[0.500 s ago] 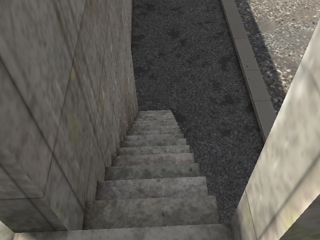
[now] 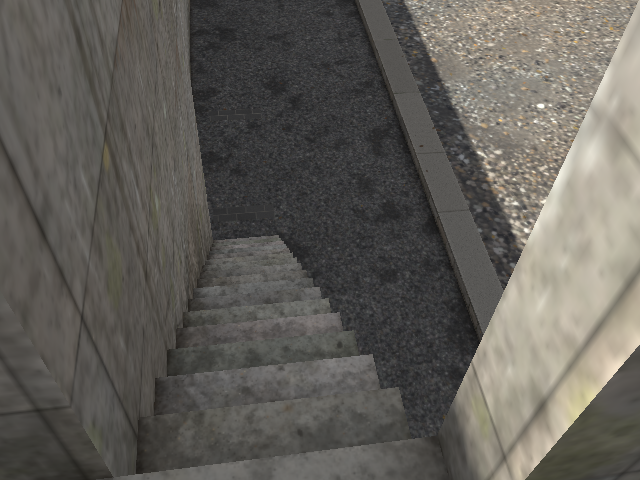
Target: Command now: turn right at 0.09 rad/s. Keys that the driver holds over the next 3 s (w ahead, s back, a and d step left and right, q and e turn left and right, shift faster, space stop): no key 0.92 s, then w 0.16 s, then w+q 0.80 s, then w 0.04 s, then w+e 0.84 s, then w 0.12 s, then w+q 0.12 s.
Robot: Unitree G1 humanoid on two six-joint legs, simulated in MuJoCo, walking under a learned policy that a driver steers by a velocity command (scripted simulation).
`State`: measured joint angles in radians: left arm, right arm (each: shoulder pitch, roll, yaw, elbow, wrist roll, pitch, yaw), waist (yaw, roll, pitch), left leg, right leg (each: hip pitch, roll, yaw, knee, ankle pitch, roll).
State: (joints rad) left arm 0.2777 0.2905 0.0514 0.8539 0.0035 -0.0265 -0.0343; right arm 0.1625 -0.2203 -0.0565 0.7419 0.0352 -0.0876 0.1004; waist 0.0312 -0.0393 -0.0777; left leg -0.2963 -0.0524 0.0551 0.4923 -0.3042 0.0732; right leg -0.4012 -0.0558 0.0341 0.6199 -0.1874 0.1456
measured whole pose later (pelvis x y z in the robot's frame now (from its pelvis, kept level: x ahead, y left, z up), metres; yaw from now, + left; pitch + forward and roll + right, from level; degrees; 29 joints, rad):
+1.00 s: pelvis -0.01 -0.02 -0.01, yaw +0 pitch +0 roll +0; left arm 0.16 0.29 0.04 1.00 0.03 -0.04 -0.03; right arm 0.15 -0.27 -0.09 0.99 -0.01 -0.10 0.07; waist 0.00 -0.01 0.02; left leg -0.23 -0.03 0.04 0.58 -0.37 0.06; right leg -0.27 -0.03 0.01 0.61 -0.38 0.02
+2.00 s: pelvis +0.37 +0.04 +0.00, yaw +25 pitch +4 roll -1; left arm 0.11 0.20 0.00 0.84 0.07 -0.10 -0.04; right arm 0.58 -0.18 -0.01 1.01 -0.09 -0.12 0.04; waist -0.07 0.00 -0.09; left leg -0.29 -0.11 -0.10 0.50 -0.27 0.09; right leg -0.73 -0.07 0.05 1.04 -0.03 0.06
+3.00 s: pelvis +0.84 +0.07 -0.39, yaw +2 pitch +3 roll +3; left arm 0.11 0.17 0.00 0.82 0.05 -0.08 -0.05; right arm 0.68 -0.09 0.03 1.03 -0.01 -0.06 0.01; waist -0.14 -0.01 0.04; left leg -0.48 0.06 0.05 1.75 -0.88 0.03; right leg -0.34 -0.05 -0.09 0.43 0.13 -0.06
